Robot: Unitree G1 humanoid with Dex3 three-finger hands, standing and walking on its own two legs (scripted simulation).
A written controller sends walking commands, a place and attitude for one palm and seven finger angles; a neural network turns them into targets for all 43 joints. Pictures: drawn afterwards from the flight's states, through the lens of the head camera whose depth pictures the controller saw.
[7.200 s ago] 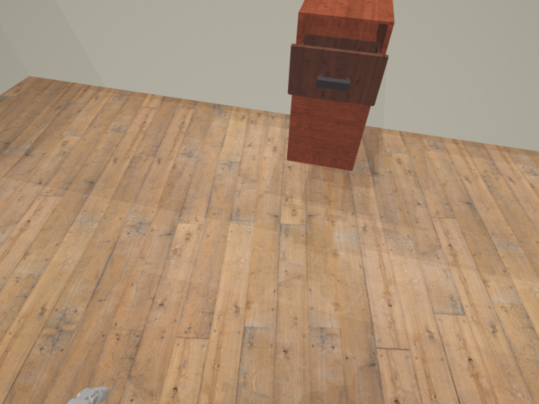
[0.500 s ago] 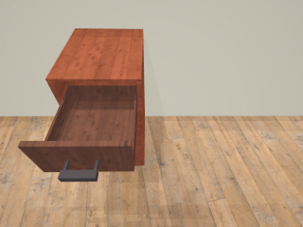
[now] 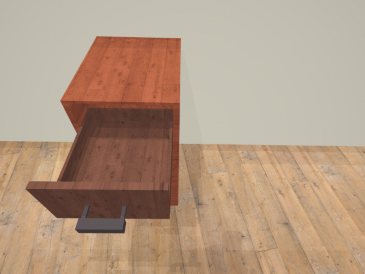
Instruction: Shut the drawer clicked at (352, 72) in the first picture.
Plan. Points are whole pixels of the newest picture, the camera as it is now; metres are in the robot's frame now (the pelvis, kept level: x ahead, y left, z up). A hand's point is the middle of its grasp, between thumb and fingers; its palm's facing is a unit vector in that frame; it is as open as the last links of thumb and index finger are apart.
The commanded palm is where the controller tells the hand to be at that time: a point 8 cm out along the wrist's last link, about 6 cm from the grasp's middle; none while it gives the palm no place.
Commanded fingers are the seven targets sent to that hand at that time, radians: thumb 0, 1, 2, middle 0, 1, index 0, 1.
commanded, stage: come to a stop and stand still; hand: left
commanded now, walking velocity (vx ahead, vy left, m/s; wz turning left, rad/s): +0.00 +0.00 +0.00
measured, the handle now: (103, 217) +0.26 +0.22 -0.09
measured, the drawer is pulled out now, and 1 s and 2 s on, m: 0.30 0.30 0.30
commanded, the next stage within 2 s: look again from close up in 0.02 s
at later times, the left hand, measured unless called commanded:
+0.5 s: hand out of the picture +0.00 +0.22 -0.19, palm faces +0.01 -0.98 -0.21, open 7.4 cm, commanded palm none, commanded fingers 0.00 0.90 0.90 -0.20 -0.30 -0.20 -0.30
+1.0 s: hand out of the picture -0.11 +0.18 -0.18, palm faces +0.03 -0.98 -0.18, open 7.4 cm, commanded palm none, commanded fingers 0.00 0.90 0.90 -0.20 -0.30 -0.20 -0.30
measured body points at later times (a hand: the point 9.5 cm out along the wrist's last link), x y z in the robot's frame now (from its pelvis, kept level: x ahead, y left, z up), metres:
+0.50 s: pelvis -0.03 +0.04 -0.01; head -0.03 +0.05 +0.44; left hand +0.00 +0.27 -0.17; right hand +0.00 -0.20 -0.16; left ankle +0.02 +0.15 -0.74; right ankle -0.10 -0.10 -0.74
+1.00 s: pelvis -0.02 +0.01 -0.01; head -0.01 +0.02 +0.44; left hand -0.11 +0.23 -0.16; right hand -0.04 -0.20 -0.17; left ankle +0.02 +0.15 -0.74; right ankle -0.10 -0.10 -0.74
